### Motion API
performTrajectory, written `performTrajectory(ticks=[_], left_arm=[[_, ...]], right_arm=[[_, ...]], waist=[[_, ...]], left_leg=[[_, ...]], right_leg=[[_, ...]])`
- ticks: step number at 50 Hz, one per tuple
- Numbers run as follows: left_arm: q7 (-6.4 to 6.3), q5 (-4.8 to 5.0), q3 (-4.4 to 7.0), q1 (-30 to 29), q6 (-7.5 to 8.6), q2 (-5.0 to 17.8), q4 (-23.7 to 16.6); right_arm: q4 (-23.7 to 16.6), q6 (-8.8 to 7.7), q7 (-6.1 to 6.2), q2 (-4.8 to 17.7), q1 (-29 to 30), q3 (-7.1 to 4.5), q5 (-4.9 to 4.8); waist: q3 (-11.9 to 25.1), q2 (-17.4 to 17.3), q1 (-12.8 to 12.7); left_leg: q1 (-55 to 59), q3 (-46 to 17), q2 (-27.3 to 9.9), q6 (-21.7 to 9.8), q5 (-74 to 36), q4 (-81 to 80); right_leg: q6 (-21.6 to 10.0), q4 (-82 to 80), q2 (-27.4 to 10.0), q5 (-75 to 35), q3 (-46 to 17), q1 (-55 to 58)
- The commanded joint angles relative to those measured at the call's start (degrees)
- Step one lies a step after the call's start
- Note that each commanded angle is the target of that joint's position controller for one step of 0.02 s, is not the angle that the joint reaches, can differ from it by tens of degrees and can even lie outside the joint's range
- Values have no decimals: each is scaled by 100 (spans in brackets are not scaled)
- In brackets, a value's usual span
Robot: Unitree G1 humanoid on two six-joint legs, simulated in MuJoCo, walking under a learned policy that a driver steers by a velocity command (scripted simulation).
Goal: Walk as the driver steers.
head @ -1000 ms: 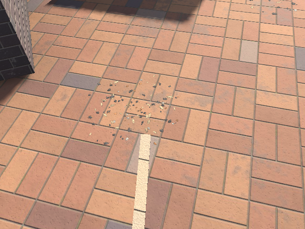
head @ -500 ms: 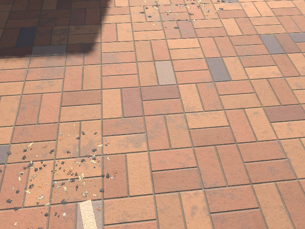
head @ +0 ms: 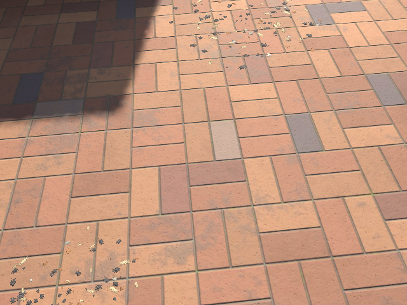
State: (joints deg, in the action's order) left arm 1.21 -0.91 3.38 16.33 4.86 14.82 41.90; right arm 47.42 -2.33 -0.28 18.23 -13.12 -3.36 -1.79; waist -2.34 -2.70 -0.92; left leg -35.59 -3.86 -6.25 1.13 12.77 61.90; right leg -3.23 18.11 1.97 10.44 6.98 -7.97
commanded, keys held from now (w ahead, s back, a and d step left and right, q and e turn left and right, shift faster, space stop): w+q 0.48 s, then no key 0.52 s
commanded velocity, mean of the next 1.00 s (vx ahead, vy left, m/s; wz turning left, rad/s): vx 0.35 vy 0.00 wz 0.35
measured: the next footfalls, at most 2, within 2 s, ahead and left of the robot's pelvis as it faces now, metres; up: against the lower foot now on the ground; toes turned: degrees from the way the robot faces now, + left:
left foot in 0.30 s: +0.32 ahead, +0.16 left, +0.00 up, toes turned +13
right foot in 0.74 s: +0.63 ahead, +0.06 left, +0.00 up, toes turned +23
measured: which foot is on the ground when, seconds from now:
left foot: up 0.00-0.28, down 0.30-0.76, up 0.78-1.00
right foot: down 0.00-0.28, up 0.30-0.72, down 0.74-1.00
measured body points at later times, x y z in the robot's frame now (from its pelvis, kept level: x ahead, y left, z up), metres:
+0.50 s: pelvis +0.28 +0.09 +0.00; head +0.31 +0.11 +0.44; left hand +0.36 +0.39 -0.10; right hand +0.44 -0.16 -0.11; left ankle +0.28 +0.15 -0.75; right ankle +0.35 -0.08 -0.67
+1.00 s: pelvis +0.47 +0.10 -0.01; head +0.50 +0.11 +0.43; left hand +0.51 +0.38 -0.13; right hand +0.67 -0.11 -0.14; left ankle +0.41 +0.24 -0.74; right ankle +0.59 +0.05 -0.75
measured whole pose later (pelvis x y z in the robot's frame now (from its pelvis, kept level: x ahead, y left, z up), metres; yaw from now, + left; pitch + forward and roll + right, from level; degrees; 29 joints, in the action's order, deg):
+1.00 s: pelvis +0.47 +0.10 -0.01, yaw +23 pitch +0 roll -1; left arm 0.8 -1.0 1.0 6.9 1.2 12.2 45.1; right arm 45.5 2.6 1.8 15.5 -12.2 -2.6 0.2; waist -3.4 -0.9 -0.1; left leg -18.1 -4.3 -1.7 3.1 20.8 38.4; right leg -2.3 27.1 2.2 6.2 1.1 -21.0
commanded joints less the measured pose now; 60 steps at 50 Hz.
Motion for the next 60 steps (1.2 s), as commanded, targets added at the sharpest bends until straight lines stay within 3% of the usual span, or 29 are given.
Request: performTrajectory(ticks=[1, 5, 10, 12, 14, 15, 16, 17, 18, 20, 21, 23, 27, 29, 33, 35, 37, 38, 39, 40, 41, 42, 45, 49, 51, 52, 53, 55, 60], left_arm=[[-76, -31, 199, -327, 178, 688, -252], [-155, 30, 267, -142, 134, 899, -63], [-197, 187, 369, 155, -73, 1104, 213], [-239, 210, 414, 58, -169, 1272, 209], [-280, 245, 396, -102, -264, 1302, 159], [-308, 149, 304, 17, -226, 1113, 75], [-208, -39, 30, 627, -71, 236, -216], [-131, 172, 63, 22, 153, 668, -248], [-86, 377, 136, -535, 274, 956, -423], [-160, 142, 142, -665, 353, 923, -388], [-162, 79, 181, -555, 303, 962, -365], [-148, 24, 182, -422, 177, 861, -353], [-161, -25, 65, -884, 56, 553, -454], [-107, -6, 4, -1216, 94, 420, -488], [11, 32, 41, -1556, 144, 567, -564], [38, -23, 109, -1367, 186, 732, -514], [17, -110, 161, -787, 252, 838, -327], [-15, -218, 193, -531, 283, 1134, -355], [-35, -260, 151, -296, 196, 1062, -315], [-1, -67, 47, -89, 107, 606, -192], [24, 62, 7, -332, 36, 552, -196], [21, 53, -17, -625, -44, 528, -217], [-2, -45, -34, -1408, -231, 582, -233], [-88, 23, -14, -1335, -314, 621, -64], [-98, 54, -89, -1186, -318, 444, 63], [-83, 6, -119, -1106, -309, 384, 125], [-76, -17, -81, -1014, -318, 448, 104], [-103, -22, -93, -1160, -312, 414, 148], [-148, 28, -86, -919, -316, 378, 458]], right_arm=[[-282, 5, 2, 190, -101, -59, 34], [-521, -50, -153, 16, 630, 31, 73], [-934, -35, -319, 111, 1191, 20, 67], [-1001, -5, -348, 270, 962, -68, 64], [-735, 29, -288, 700, -343, -333, 32], [-542, 87, -172, 1193, -1237, -539, 13], [-598, 47, -136, 1772, -1077, -618, -27], [-785, -45, -168, 1293, -1184, -469, 29], [-757, -122, -177, 984, -989, -385, 81], [-863, -159, -152, 652, -281, -285, 59], [-969, -166, -120, 532, -79, -233, 139], [-1032, -171, -76, 554, 6, -236, 139], [-916, -128, 85, 740, -87, -272, 138], [-809, -49, 145, 700, -300, -259, 115], [-615, 37, 187, 616, -572, -209, 118], [-584, 53, 192, 569, -483, -193, 153], [-619, 57, 186, 447, -277, -151, 156], [-718, 24, 169, 242, -514, -77, 258], [-525, 6, 155, 38, -1397, 13, 196], [-438, 62, 120, 360, -1469, -18, 158], [-485, 171, 127, 642, -1068, -108, 103], [-525, 301, 170, 627, -668, -127, 93], [-502, 564, 242, 287, -504, -77, 147], [-189, 475, 223, 89, -742, -39, 217], [-202, 453, 198, 114, -575, -30, 330], [-328, 443, 217, 289, -374, -41, 378], [-264, 435, 232, 595, -240, -121, 313], [-230, 313, 226, 212, -71, -30, 320], [-51, 102, 217, 198, -234, -18, 238]], waist=[[-31, 634, 138], [-261, 494, -141], [-397, 482, -253], [-74, 665, -26], [711, 630, 741], [1250, 66, 1088], [1726, -1416, 336], [2334, -647, 773], [1523, -367, 843], [694, 232, 375], [620, 95, 177], [532, 74, 28], [228, 18, 101], [370, -138, 324], [459, -257, 492], [512, -309, 346], [717, -191, -12], [1321, 382, 50], [2081, 1467, 165], [2417, 1497, 68], [1899, 1010, 23], [1433, 712, 38], [549, 1051, 314], [868, 1025, 353], [762, 828, 341], [555, 587, 239], [244, -23, -28], [113, -135, 29], [351, 19, 56]], left_leg=[[-278, -284, -146, 67, -932, -592], [-119, 147, -43, -43, -1784, -1901], [-422, 470, 91, -392, -1041, -2553], [159, 824, 437, -614, -444, -2552], [2027, 1056, 969, -954, -416, -2847], [3747, 54, 522, -1271, -538, -3028], [5560, -3267, -933, -2415, 547, -3605], [5882, -4441, -1242, -2528, 1197, -4461], [5379, -3647, -1125, -2220, 812, -4597], [3825, -2417, -670, -1890, -468, -4579], [3324, -2108, -525, -1856, -1035, -4677], [2842, -1772, -387, -1883, -1659, -4843], [2140, -711, 54, -1567, -3382, -4716], [2058, -404, 293, -1280, -3418, -4538], [2623, -808, 16, -1125, -2798, -4176], [2992, -1084, -164, -1051, -2889, -3727], [3003, -1010, 147, -803, -3107, -2899], [2441, -895, 562, -556, -1967, -1934], [1306, -644, 1114, -117, 1132, -385], [974, -731, 1038, 58, 2816, 200], [744, -770, 827, 174, 2647, 509], [631, -575, 688, 266, 2370, 534], [1446, -120, 439, 348, 1851, -1092], [2625, 213, 540, 172, 252, -2789], [3037, 124, 452, -39, -364, -3432], [2927, -265, 109, -207, -253, -3684], [2092, -334, 127, -417, 899, -3703], [1500, -281, 223, -325, 1340, -3945], [1964, -182, 282, -159, -199, -3679]], right_leg=[[-830, -1153, -1546, -1354, -562, 6], [-687, -1256, -1565, -1390, 13, 225], [-529, -738, -1891, -2134, 263, 1309], [-391, 2, -1884, -3976, 415, 1507], [-114, 1929, -1587, -4890, 659, 1050], [172, 3642, -1318, -3304, 665, -254], [568, 5661, -77, 2121, 86, -2851], [450, 6204, 4, 2418, -1230, -3470], [295, 6076, -273, 1877, -1280, -3897], [247, 5084, -701, 1099, -1227, -3399], [283, 4849, -808, 895, -1276, -2972], [442, 4417, -815, 745, -1183, -2684], [739, 2909, -589, -378, -845, -2403], [729, 2049, -344, -1385, -715, -1941], [532, 1237, -193, -1852, -879, -1781], [326, 1040, -216, -1521, -972, -1711], [71, 459, -267, -2432, -875, -844], [-281, 877, -1046, -4595, -1549, 433], [-1380, 1101, -2246, -5882, -2858, 1910], [-1659, 887, -2532, -4959, -3563, 1931], [-1471, 646, -2331, -3356, -3486, 1410], [-1228, 394, -2082, -2140, -3224, 841], [-729, -295, -1363, -144, -2300, -906], [-694, -172, -1145, 151, -1770, -1079], [-327, -162, -967, 1263, -1653, -1398], [-62, -18, -807, 1738, -1534, -1536], [146, 82, -453, 1643, -1148, -1260], [208, 506, -390, 905, -1034, -619], [87, 843, -383, -522, -957, -409]])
